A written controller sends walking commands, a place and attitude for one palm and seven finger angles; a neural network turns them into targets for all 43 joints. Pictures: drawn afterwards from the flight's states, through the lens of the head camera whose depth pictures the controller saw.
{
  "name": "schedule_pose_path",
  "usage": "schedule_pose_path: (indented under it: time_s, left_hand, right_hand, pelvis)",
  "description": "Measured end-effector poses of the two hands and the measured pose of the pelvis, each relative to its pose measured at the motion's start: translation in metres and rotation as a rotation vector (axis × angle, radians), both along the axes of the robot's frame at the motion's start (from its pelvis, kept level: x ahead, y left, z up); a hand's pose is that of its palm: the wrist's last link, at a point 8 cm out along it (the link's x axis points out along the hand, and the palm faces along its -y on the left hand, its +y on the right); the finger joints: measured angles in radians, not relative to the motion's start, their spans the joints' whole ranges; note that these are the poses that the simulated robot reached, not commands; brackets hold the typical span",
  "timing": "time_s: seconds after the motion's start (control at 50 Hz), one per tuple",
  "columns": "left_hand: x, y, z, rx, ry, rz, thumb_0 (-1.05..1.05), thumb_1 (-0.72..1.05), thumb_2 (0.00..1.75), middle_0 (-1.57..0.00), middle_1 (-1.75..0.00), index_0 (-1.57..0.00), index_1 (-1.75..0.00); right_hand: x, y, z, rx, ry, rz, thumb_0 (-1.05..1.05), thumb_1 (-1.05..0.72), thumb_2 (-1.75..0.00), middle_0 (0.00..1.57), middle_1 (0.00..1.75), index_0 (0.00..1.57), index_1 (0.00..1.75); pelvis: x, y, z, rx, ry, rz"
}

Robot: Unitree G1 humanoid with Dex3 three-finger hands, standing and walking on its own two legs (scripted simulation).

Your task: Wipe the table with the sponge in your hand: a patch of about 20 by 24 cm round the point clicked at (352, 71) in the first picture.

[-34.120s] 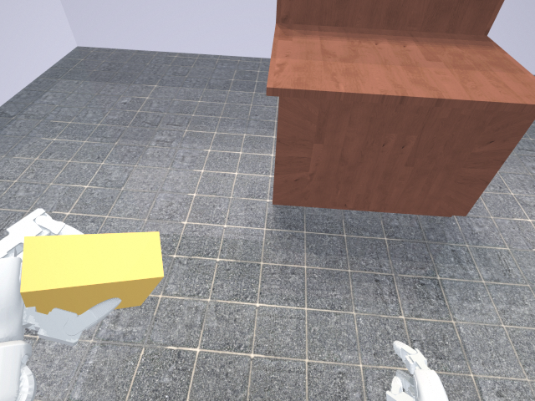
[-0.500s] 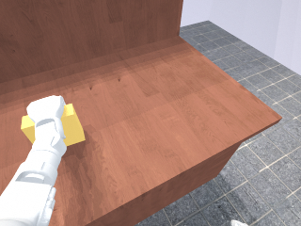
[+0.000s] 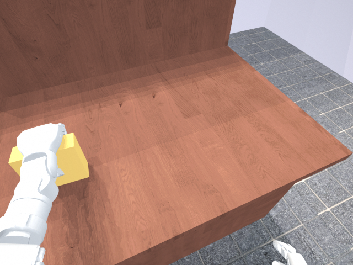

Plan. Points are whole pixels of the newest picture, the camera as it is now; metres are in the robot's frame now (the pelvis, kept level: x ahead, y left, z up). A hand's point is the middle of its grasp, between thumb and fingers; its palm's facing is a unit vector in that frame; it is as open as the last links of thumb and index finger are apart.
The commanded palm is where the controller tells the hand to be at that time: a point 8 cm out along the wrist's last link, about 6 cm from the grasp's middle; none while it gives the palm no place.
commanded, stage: wipe back along the first lane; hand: left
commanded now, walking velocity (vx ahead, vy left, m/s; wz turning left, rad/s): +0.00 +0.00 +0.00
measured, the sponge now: (56, 168) +0.33 +0.34 -0.01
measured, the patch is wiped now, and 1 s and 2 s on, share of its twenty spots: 0.95 0.95 0.95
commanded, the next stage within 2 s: lift the sponge slowly off the table in 1.50 s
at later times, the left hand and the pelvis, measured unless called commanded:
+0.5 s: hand (49, 172) +0.30 +0.32 +0.04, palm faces -0.03 -0.05 -1.00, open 9.7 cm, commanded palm +0.26 +0.30 +0.07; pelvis -0.02 +0.01 +0.00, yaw +1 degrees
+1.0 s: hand (55, 189) +0.26 +0.29 +0.04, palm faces +0.00 -0.05 -1.00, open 9.7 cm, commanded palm +0.21 +0.27 +0.07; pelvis +0.00 +0.00 +0.00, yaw +0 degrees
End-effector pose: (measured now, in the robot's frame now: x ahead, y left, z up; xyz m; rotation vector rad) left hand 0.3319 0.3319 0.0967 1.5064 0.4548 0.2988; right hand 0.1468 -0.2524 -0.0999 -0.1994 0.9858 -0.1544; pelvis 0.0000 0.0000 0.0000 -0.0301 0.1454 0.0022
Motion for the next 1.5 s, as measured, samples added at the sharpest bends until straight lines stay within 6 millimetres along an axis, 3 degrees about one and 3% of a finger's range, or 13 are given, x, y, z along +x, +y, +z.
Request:
schedule_pose_path:
  time_s: [0.32, 0.56, 0.78, 1.08, 1.32, 1.5]
  left_hand:
    - [-0.04, -0.01, -0.002, 0.005, -0.063, 0.009, -0.01, -0.49, 1.11, -0.71, -1.45, -0.75, -1.45]
    - [-0.053, -0.018, -0.003, 0.009, -0.056, 0.023, -0.01, -0.48, 1.11, -0.71, -1.46, -0.74, -1.46]
    - [-0.069, -0.031, -0.003, 0.005, -0.077, 0.027, -0.01, -0.48, 1.11, -0.7, -1.46, -0.74, -1.47]
    - [-0.103, -0.052, -0.003, -0.003, -0.091, 0.013, 0.01, -0.47, 1.11, -0.7, -1.46, -0.74, -1.47]
    - [-0.131, -0.06, -0.001, -0.038, -0.112, 0.025, 0.02, -0.47, 1.1, -0.7, -1.46, -0.74, -1.46]
    - [-0.141, -0.066, -0.003, -0.035, -0.096, 0.014, 0.02, -0.47, 1.1, -0.7, -1.46, -0.75, -1.45]
  right_hand:
    - [0.006, 0.021, 0.006, 0.033, -0.059, 0.03, 0.02, -0.91, -0.9, 0.2, 0.3, 0.2, 0.3]
    - [0.019, 0.034, 0.013, 0.045, -0.117, 0.079, 0.01, -0.91, -0.9, 0.2, 0.3, 0.2, 0.3]
    - [0.03, 0.034, 0.011, 0.066, -0.133, 0.094, 0.02, -0.91, -0.9, 0.2, 0.3, 0.2, 0.3]
    - [0.063, 0.027, 0.026, 0.081, -0.226, 0.116, 0.02, -0.91, -0.9, 0.2, 0.3, 0.2, 0.3]
    - [0.061, 0.026, 0.03, 0.086, -0.247, 0.118, 0.02, -0.91, -0.9, 0.2, 0.3, 0.2, 0.3]
    - [0.057, 0.029, 0.033, 0.088, -0.269, 0.128, 0.02, -0.91, -0.9, 0.2, 0.3, 0.2, 0.3]
  pelvis:
    - [-0.01, 0.01, 0.0, 0.0, -0.045, 0.005]
    - [-0.018, 0.009, -0.001, 0.003, -0.062, 0.011]
    - [-0.011, 0.004, -0.001, 0.007, -0.074, 0.008]
    - [-0.001, -0.005, 0.001, 0.013, -0.102, -0.003]
    - [-0.007, -0.009, 0.001, 0.016, -0.13, -0.014]
    - [-0.015, -0.009, 0.002, 0.017, -0.143, -0.015]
